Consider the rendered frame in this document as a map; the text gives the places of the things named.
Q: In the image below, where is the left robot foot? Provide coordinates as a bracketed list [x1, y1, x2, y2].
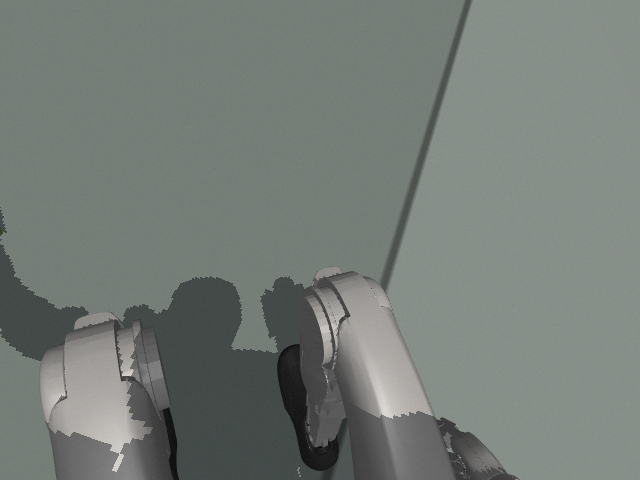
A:
[163, 408, 179, 480]

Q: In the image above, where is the right robot hand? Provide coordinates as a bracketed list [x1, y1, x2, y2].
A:
[436, 417, 507, 480]

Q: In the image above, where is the right robot foot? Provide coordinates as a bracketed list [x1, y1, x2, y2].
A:
[277, 344, 339, 471]

